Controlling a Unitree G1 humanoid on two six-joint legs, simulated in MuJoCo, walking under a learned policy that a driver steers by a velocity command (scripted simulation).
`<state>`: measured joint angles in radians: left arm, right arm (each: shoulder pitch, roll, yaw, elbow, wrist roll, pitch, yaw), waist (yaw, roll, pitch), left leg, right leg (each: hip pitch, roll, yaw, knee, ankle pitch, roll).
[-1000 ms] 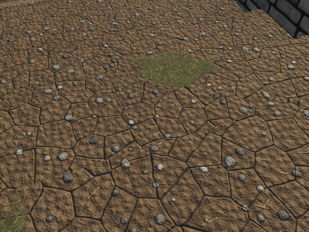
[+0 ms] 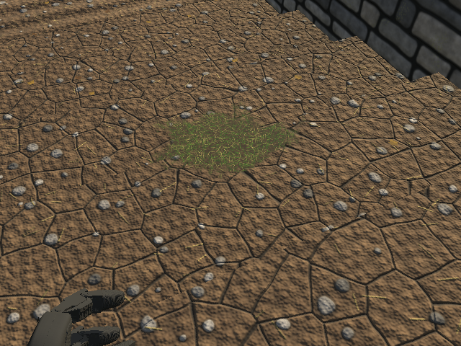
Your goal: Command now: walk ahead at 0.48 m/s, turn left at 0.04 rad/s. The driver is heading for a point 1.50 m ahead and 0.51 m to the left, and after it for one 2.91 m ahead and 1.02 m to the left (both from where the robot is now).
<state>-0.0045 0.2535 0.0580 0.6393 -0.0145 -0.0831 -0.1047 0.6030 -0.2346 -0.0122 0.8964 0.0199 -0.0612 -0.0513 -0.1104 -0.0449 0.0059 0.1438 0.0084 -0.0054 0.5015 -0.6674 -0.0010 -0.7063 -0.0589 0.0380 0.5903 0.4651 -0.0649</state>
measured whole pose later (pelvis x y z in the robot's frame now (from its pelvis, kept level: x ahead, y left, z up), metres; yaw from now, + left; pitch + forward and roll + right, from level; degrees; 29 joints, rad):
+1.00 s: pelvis +0.56 +0.05 -0.13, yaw +30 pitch +2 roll -2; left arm 0.04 0.30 0.07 0.78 0.01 -0.09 -0.02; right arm 0.42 -0.25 -0.08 0.68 0.00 -0.02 -0.02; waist -0.06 -0.04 -0.04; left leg -0.17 -0.13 -0.22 0.47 -0.31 0.09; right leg -0.62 -0.02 0.10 0.91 -0.06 0.00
